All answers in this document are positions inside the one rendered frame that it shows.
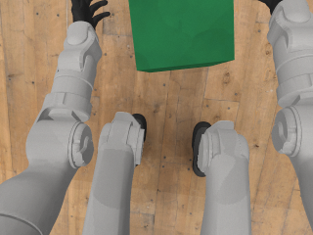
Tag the left robot shin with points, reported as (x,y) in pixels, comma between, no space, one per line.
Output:
(104,136)

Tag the right robot hand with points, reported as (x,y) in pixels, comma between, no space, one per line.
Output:
(271,4)

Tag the left robot upper arm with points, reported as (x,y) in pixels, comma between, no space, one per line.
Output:
(31,201)

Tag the right robot upper arm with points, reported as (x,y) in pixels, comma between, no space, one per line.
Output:
(292,135)

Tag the robot right forearm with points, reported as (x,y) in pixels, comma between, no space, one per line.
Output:
(291,37)

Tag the carton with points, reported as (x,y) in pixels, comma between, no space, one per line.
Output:
(171,35)

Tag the robot left forearm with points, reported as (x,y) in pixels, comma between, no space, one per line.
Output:
(74,77)

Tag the robot right thigh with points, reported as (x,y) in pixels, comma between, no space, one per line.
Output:
(227,209)

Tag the left robot hand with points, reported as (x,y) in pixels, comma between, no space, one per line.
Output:
(82,11)

